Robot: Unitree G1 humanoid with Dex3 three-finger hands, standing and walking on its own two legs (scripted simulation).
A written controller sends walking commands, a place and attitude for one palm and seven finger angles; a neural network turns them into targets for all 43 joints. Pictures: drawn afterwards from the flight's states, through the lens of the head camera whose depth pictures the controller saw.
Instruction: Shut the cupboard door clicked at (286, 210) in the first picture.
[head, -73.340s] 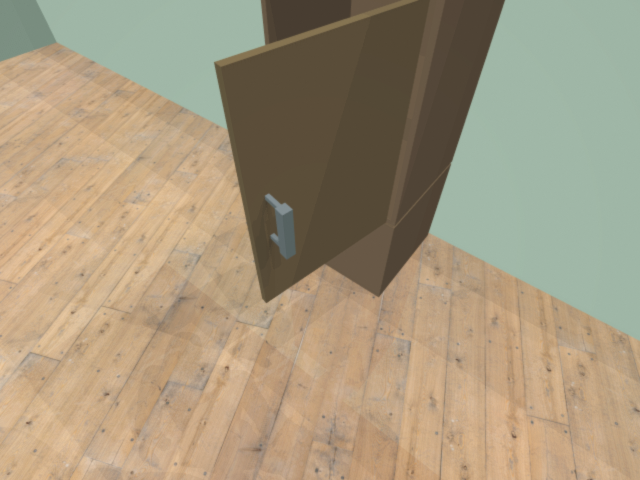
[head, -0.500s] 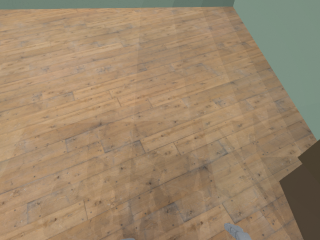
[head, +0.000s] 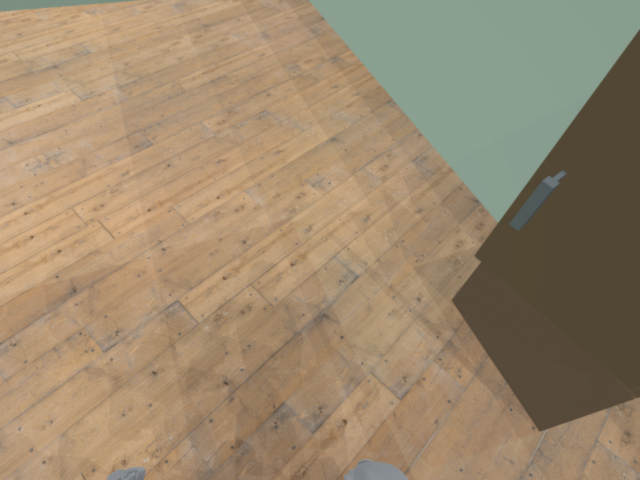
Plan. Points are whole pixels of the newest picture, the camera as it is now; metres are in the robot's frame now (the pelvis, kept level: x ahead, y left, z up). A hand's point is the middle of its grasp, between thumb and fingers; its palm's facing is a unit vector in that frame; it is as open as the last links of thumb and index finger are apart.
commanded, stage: turn to face it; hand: left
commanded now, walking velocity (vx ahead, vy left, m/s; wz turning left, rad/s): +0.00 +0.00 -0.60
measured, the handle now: (538, 200) +0.64 -0.40 -0.07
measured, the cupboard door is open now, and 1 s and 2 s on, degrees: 16 16 16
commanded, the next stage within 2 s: take the last steps up to it in 1.28 s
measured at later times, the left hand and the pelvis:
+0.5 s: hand (227, 457) +0.16 +0.13 -0.16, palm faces -0.31 -0.92 -0.24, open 7.3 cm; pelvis +0.00 -0.02 +0.00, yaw -18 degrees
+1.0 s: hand (258, 412) +0.23 +0.10 -0.16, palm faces -0.55 -0.79 -0.27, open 7.4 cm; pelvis +0.01 -0.02 -0.01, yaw -36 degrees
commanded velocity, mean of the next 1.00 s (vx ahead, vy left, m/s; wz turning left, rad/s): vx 0.00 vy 0.00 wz -0.55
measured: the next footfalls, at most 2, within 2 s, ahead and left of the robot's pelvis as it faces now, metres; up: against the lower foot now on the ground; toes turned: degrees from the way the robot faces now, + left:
right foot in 0.26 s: +0.01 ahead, -0.14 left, +0.00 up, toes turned -15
left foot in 0.62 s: +0.11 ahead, +0.09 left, +0.00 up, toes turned -20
